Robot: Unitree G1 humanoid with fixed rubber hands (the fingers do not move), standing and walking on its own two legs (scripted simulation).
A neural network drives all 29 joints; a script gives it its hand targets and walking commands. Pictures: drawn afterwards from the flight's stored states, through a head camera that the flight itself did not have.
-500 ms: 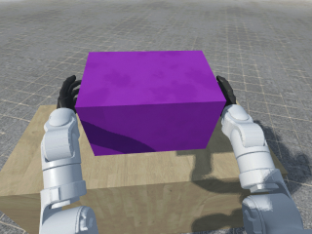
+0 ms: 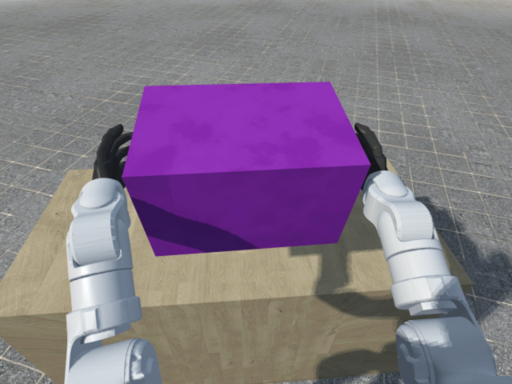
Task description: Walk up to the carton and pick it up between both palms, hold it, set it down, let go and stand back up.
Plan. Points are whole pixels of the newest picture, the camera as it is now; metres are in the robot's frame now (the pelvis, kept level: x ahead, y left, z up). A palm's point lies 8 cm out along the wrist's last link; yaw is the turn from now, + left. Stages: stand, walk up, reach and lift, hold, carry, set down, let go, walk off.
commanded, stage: hold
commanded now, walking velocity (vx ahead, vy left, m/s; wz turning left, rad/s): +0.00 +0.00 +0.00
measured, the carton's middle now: (244, 167) +0.40 +0.00 +0.18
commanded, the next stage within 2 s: none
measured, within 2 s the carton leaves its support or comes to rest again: neither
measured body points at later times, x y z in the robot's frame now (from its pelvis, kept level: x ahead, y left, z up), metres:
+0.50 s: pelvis +0.00 +0.00 +0.00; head -0.05 +0.02 +0.45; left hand +0.37 +0.20 +0.19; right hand +0.37 -0.19 +0.18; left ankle +0.00 +0.12 -0.75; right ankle +0.04 -0.12 -0.75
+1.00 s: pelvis +0.00 +0.00 +0.00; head -0.04 +0.02 +0.45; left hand +0.37 +0.20 +0.20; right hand +0.37 -0.19 +0.19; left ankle +0.00 +0.12 -0.75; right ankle +0.04 -0.12 -0.75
